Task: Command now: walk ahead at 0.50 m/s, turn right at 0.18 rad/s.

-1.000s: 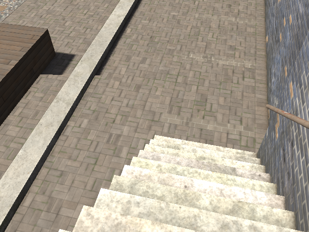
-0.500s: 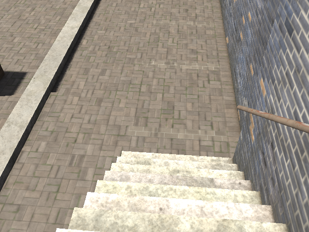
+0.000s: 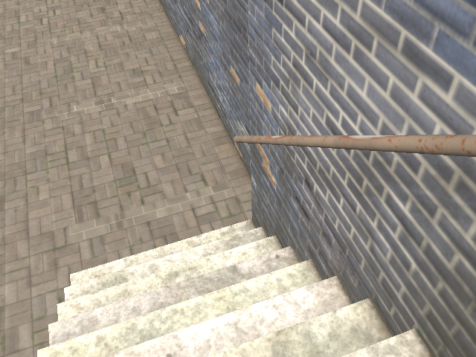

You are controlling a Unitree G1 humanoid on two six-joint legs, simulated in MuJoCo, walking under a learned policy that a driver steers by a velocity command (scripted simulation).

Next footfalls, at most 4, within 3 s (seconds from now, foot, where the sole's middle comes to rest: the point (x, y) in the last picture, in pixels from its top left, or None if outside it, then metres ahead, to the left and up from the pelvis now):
0.12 right None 0.20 -0.14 -0.89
0.60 left None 0.40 0.12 -1.09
1.16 right None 0.66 -0.08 -1.29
1.80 left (186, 356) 0.84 0.22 -1.49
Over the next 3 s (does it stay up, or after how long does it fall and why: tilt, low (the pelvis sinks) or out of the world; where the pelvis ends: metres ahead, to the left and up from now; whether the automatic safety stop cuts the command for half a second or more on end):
stays up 0.91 0.12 -0.73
